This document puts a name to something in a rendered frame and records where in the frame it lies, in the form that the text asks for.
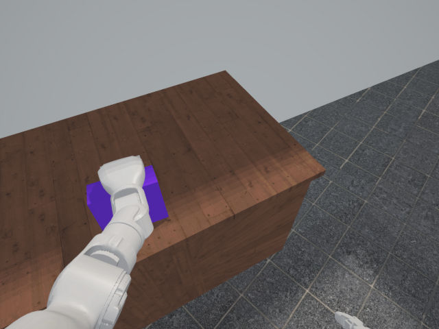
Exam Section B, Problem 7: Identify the left robot forearm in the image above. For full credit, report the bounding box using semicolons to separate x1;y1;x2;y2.
47;184;154;307

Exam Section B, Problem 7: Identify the robot right hand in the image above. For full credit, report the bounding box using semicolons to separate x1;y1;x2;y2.
335;312;370;329

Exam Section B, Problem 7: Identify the sponge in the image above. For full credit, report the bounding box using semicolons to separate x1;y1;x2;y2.
86;165;169;231

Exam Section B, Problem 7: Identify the table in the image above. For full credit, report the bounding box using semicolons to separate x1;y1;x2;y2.
0;70;326;329

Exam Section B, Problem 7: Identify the robot left upper arm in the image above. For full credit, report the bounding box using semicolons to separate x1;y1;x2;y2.
5;254;131;329

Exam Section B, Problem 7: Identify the robot left hand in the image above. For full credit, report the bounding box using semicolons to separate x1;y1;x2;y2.
98;155;145;195

